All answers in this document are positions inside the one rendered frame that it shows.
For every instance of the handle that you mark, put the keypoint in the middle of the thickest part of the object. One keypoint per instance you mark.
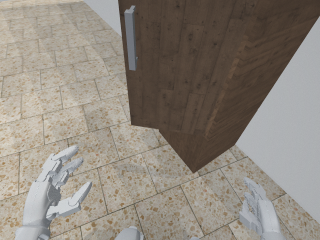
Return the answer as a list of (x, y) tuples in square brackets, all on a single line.
[(129, 16)]

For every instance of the left robot thigh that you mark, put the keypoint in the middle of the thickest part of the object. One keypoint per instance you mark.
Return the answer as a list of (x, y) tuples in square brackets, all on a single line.
[(130, 234)]

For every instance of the robot left forearm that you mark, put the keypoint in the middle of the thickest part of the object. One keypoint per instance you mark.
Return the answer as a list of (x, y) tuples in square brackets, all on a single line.
[(32, 232)]

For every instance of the robot left hand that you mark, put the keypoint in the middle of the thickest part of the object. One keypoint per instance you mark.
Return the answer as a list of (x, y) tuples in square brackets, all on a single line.
[(45, 190)]

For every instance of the robot right hand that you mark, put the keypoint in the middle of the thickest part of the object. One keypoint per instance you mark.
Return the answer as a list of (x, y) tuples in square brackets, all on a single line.
[(264, 217)]

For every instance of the cupboard door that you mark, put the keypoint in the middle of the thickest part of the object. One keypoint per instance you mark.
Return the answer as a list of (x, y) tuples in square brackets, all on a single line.
[(185, 51)]

